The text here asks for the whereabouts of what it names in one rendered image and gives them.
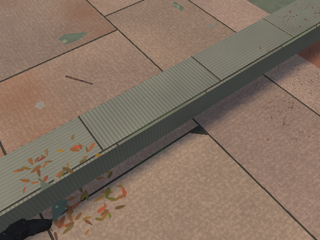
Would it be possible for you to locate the robot left hand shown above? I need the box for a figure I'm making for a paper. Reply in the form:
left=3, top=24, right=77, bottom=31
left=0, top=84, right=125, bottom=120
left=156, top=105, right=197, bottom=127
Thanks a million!
left=0, top=218, right=52, bottom=240

